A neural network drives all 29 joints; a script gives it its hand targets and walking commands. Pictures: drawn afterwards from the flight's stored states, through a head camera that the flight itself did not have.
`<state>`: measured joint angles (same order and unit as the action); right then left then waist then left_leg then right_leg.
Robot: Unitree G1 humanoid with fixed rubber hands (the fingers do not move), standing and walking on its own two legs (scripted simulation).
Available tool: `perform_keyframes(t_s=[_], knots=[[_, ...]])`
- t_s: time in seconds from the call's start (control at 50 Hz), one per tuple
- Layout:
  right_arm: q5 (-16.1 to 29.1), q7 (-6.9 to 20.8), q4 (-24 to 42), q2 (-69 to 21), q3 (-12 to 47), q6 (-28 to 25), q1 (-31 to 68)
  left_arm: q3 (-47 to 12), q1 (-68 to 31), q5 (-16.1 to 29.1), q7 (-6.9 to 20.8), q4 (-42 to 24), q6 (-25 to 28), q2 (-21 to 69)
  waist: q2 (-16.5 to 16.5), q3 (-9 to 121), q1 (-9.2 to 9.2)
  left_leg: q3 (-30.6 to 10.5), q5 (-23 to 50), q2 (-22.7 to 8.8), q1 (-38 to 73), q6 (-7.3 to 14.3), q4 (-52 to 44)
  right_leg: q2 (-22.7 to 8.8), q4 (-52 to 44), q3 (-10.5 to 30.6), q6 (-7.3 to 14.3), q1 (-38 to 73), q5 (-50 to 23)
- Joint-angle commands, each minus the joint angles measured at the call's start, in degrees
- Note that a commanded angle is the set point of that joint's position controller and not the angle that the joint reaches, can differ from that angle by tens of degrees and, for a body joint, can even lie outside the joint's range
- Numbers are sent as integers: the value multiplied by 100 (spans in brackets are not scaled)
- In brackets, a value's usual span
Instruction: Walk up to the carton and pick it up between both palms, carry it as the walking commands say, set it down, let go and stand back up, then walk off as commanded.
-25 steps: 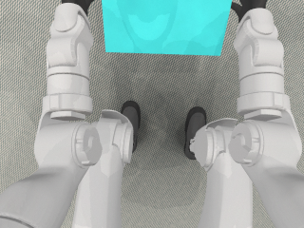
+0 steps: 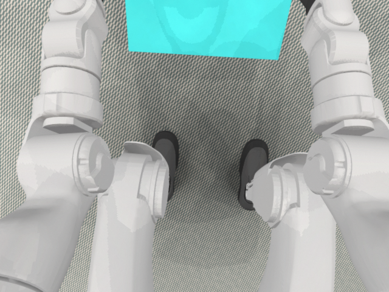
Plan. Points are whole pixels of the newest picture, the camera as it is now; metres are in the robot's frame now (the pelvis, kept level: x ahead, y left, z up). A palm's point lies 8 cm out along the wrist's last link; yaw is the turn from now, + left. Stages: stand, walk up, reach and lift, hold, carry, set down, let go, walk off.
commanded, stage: set down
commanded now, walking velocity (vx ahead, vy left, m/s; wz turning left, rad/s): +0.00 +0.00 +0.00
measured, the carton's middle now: out of the picture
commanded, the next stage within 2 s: none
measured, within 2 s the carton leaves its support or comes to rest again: rests again in 1.08 s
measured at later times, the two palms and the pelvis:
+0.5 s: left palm out of the picture +0.53 +0.20 -0.19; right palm out of the picture +0.54 -0.14 -0.21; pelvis +0.00 +0.00 -0.01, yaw +0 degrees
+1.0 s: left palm out of the picture +0.54 +0.20 -0.21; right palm out of the picture +0.55 -0.13 -0.22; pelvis +0.00 +0.00 -0.01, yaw -1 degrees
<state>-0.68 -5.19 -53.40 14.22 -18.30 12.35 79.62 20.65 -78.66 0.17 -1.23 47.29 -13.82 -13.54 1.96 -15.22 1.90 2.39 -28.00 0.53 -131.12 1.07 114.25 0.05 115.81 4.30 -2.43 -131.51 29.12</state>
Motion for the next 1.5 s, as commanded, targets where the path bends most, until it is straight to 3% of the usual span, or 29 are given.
perform_keyframes(t_s=[0.0, 0.02, 0.06, 0.14, 0.18, 0.22, 0.32, 0.36, 0.4, 0.46, 0.68, 0.7, 0.72, 0.8, 0.86, 0.88, 1.02, 1.04, 1.06, 1.12, 1.14, 1.16, 1.24, 1.26, 1.3, 1.32, 1.34, 1.38, 1.48], knots=[[564, 1393, 839, -4147, 2363, -393, 3392, -2422, -2652, 551, 1364, 82, 114, 4626, 142, 6929, -173, -165, 1972, 491, 3242, -120, -8, 498, -59, -812, 176, 3308, -1913], [761, 1386, 971, -4295, 2476, -454, 3522, -2470, -2767, 572, 1352, -317, 224, 4423, 72, 7123, 185, -71, 2045, 520, 3264, -131, -4, 527, -9, -752, 172, 3224, -1904], [739, 1329, 993, -4017, 2530, -518, 3628, -2449, -2730, 587, 1335, -45, 196, 4504, 267, 7137, -66, -114, 1997, 453, 3189, -166, 110, 453, 6, -798, 160, 3500, -2004], [631, 1409, 545, -4039, 2135, -494, 3230, -2588, -2671, 470, 1264, 196, 156, 4538, -292, 6467, -165, -238, 1824, 414, 3559, -177, -70, 489, 24, -891, 262, 2397, -1423], [559, 1467, 522, -3991, 2128, -446, 3363, -2365, -2688, 418, 1334, 318, 108, 4572, 151, 6104, -283, -259, 1439, 441, 3060, -139, -90, 458, 42, -922, 215, 2615, -1252], [544, 1491, 437, -3913, 1934, -456, 3252, -2457, -2644, 450, 1368, 175, 107, 4637, -245, 6016, -380, -323, 1565, 523, 3356, -150, -149, 493, 4, -980, 242, 2233, -1181], [373, 1439, 395, -4025, 1948, -419, 3025, -2183, -2694, 383, 1452, -32, 189, 4575, 80, 5970, -134, -158, 1623, 565, 2779, -194, -2, 481, -7, -722, 259, 2821, -1477], [371, 1468, -50, -3868, 1789, -417, 2898, -2267, -2513, 399, 1444, 425, 141, 4556, -128, 5714, -378, -259, 1343, 530, 2751, -156, -37, 462, 28, -820, 248, 2662, -1254], [255, 1477, -15, -4111, 1889, -370, 2673, -2217, -2653, 321, 1468, 189, 192, 4298, 71, 5614, -134, -206, 1525, 471, 2642, -182, -49, 450, 21, -748, 263, 2689, -1415], [98, 1487, -49, -3799, 1688, -340, 2626, -2145, -2615, 435, 1562, 323, 107, 4523, -112, 5399, -509, -266, 1300, 521, 2490, -222, -43, 425, -68, -747, 319, 2619, -1204], [-150, 1426, -381, -3943, 1559, -294, 2311, -1825, -2398, 290, 1629, 721, 194, 4140, 123, 4958, -265, -98, 935, 567, 1858, -228, 73, 418, -1, -631, 282, 2700, -1100], [48, 1398, -26, -3876, 1630, -360, 2595, -2121, -2551, 411, 1612, 589, 203, 4139, 157, 4956, -507, -305, 904, 471, 2147, -159, -8, 424, 56, -733, 264, 2760, -1084], [57, 1418, -109, -3975, 1631, -371, 2620, -2188, -2812, 445, 1593, 473, 186, 4204, -116, 5164, -255, -185, 1116, 491, 2156, -239, 84, 425, 104, -593, 360, 2853, -1292], [-183, 1391, -512, -3867, 1477, -292, 2358, -2027, -2752, 469, 1617, 476, 212, 4092, 305, 4740, -509, -232, 947, 506, 2006, -226, 39, 426, -2, -698, 287, 2606, -1077], [-71, 1419, -250, -3589, 1420, -376, 2477, -2003, -2796, 418, 1605, 611, 209, 4117, -266, 4970, -512, -192, 1070, 497, 2065, -241, 119, 425, 145, -675, 344, 2666, -1262], [-213, 1403, -851, -3849, 1384, -283, 2091, -1950, -2783, 445, 1625, 689, 228, 4022, 131, 4611, -551, -160, 759, 495, 1788, -238, 67, 420, 107, -719, 331, 2602, -1093], [-226, 1371, -569, -3540, 1409, -369, 2128, -1989, -2562, 444, 1608, 887, 246, 3905, 129, 4500, -622, -287, 832, 490, 1894, -249, 104, 343, 260, -757, 295, 2757, -1150], [-268, 1391, -770, -3747, 1492, -310, 2107, -1888, -2894, 406, 1650, 510, 310, 3745, 299, 4657, -387, -150, 870, 478, 1718, -272, 180, 389, 71, -543, 289, 3101, -1245], [-307, 1372, -770, -3658, 1293, -311, 2065, -1943, -2775, 442, 1631, 806, 257, 3841, -160, 4446, -487, -176, 898, 476, 1879, -276, 96, 396, 135, -638, 317, 2708, -1133], [-397, 1376, -757, -3786, 1262, -320, 1874, -2010, -2553, 399, 1646, 919, 252, 3978, 7, 4440, -704, -228, 1099, 466, 1988, -263, 219, 395, 152, -664, 309, 2582, -1247], [-407, 1343, -652, -3381, 1307, -408, 2073, -1925, -2388, 321, 1609, 1087, 258, 3918, -182, 4391, -521, -119, 1002, 518, 1947, -346, 140, 339, 119, -719, 287, 2614, -1043], [-410, 1372, -753, -3612, 1316, -359, 1978, -1863, -2566, 340, 1622, 894, 291, 3850, 328, 4435, -658, -205, 845, 502, 1780, -256, 190, 381, 146, -735, 257, 2673, -1083], [-514, 1281, -925, -3384, 1092, -354, 1673, -1947, -2749, 453, 1623, 1095, 288, 3708, -154, 4353, -839, -176, 819, 451, 1850, -361, 169, 348, 162, -694, 326, 2781, -1093], [-349, 1289, -1101, -3642, 1275, -356, 1849, -1983, -2704, 406, 1574, 884, 366, 3463, 120, 4315, -437, -187, 801, 458, 1926, -313, 165, 341, 227, -703, 272, 2755, -1022], [-487, 1309, -878, -3307, 1236, -359, 1737, -1910, -2535, 370, 1540, 1022, 381, 3240, 116, 4242, -634, -186, 870, 431, 2045, -353, 119, 381, 141, -800, 203, 2749, -1123], [-472, 1292, -866, -3249, 931, -429, 1903, -2051, -2736, 354, 1510, 860, 353, 3652, -488, 4353, -688, -220, 1066, 434, 2309, -348, 168, 366, 263, -696, 327, 2496, -1060], [-512, 1224, -994, -3396, 1215, -410, 1767, -1992, -2898, 582, 1552, 860, 392, 3609, 65, 4393, -780, -134, 730, 498, 1916, -398, 243, 348, 156, -677, 318, 2979, -1040], [-441, 1194, -793, -3231, 1265, -471, 1831, -1784, -2549, 481, 1494, 960, 420, 3405, 154, 4351, -534, -85, 1025, 444, 1699, -370, 366, 358, 219, -608, 249, 2909, -1424], [-408, 1082, -823, -2468, 1050, -645, 1875, -1833, -2303, 467, 1268, 990, 532, 2873, 25, 4696, -673, -315, 1311, 468, 2502, -360, 240, 311, 316, -786, 190, 2756, -1273]])
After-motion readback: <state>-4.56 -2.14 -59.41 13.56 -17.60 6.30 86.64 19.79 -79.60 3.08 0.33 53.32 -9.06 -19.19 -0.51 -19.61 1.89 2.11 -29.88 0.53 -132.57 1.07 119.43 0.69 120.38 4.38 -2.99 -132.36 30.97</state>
